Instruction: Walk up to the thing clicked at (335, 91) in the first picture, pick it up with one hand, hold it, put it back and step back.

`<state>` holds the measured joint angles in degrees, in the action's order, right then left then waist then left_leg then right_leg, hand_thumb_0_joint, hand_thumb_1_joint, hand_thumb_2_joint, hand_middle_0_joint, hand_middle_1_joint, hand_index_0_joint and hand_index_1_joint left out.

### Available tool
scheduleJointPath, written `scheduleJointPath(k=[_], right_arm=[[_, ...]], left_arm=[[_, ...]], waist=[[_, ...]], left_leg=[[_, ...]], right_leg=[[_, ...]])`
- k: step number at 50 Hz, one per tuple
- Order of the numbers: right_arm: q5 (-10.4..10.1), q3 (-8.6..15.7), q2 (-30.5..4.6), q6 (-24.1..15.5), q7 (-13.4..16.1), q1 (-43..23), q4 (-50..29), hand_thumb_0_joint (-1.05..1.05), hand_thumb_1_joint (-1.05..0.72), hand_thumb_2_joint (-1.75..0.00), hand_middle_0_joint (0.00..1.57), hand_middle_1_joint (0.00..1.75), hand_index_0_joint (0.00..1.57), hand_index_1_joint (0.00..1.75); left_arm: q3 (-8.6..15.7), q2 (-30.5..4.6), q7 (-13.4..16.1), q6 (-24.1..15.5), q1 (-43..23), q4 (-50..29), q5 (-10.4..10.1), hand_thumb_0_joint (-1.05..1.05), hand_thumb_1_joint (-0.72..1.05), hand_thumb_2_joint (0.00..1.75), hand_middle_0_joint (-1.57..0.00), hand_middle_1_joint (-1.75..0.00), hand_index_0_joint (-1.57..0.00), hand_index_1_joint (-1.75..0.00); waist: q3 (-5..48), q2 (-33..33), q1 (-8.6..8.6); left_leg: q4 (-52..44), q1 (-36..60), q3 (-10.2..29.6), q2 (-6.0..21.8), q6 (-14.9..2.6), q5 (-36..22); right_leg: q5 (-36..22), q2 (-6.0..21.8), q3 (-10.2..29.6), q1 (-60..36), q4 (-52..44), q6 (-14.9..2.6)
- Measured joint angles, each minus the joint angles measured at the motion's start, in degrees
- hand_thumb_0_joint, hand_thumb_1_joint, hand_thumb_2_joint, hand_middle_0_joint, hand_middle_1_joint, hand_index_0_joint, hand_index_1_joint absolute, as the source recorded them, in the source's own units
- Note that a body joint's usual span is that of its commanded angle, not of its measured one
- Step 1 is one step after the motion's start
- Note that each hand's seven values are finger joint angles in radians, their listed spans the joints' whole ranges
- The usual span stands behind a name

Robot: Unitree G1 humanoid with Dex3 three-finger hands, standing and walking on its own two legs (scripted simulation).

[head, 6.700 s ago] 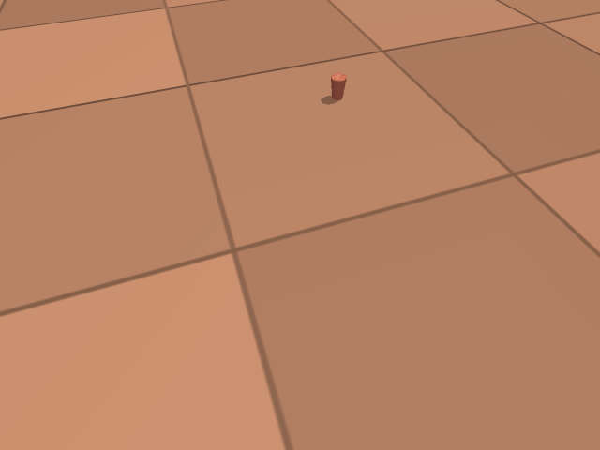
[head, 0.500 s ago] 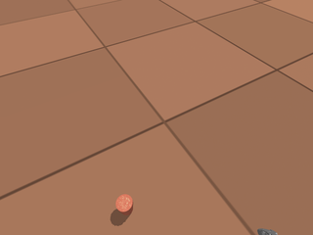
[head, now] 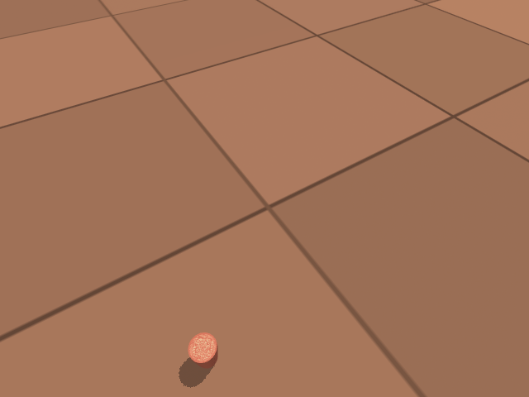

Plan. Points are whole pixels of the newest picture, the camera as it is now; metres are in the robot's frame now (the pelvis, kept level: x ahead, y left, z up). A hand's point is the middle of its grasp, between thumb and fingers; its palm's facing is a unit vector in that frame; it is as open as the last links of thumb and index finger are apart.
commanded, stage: walk up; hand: left
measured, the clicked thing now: (205, 353) +0.37 +0.21 -0.71
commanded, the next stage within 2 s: stand in 0.46 s
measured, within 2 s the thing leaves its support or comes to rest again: neither
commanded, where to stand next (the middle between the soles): +0.03 -0.01 m, yaw +1 degrees
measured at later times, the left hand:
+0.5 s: hand out of the picture +0.09 +0.25 -0.15, palm faces -0.02 -0.94 -0.34, open 7.4 cm
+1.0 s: hand out of the picture +0.06 +0.25 -0.15, palm faces -0.02 -0.94 -0.34, open 7.4 cm
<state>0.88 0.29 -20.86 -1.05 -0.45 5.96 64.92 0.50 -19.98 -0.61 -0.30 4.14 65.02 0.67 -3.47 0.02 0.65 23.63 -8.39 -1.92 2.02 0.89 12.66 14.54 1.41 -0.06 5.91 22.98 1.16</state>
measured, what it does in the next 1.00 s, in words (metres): stands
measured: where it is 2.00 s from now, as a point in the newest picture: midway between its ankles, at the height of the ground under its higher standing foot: outside the picture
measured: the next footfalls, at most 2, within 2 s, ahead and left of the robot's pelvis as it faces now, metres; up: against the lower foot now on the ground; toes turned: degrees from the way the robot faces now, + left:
none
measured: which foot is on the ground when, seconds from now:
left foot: down 0.00-1.00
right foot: down 0.00-1.00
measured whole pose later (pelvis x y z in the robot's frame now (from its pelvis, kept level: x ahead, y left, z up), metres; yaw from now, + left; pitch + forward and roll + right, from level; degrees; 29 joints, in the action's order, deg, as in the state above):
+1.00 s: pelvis -0.02 +0.00 +0.01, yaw +0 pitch -2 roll +0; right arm 1.0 0.0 -20.2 -0.7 -0.7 4.7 65.7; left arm 0.4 -19.8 -0.5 -0.5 5.2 65.9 0.8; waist -3.3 0.6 0.2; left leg 18.0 -7.6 -1.9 2.0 1.0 8.0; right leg 9.8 1.3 -0.1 5.1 17.3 1.3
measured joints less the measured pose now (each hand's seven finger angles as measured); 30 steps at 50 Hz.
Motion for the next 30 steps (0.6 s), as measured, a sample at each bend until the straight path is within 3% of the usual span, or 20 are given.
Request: scheduleJointPath(k=[30], right_arm=[[-0.3, -0.2, 0.5, 0.4, 0.1, -2.0, -0.5, 0.0, -0.9, -0.89, 0.2, 0.3, 0.2, 0.3]], left_arm=[[0.0, 0.3, 0.3, -0.2, 0.3, 0.0, -0.1, 0.0, 0.9, 0.9, -0.2, -0.3, -0.21, -0.3]], waist=[[-0.7, 0.4, -0.36]], left_leg=[[-3.8, 1.3, -0.3, 0.2, 0.29, -2.3]], right_leg=[[-2.4, -0.2, 0.2, -1.2, -3.7, 0.01]])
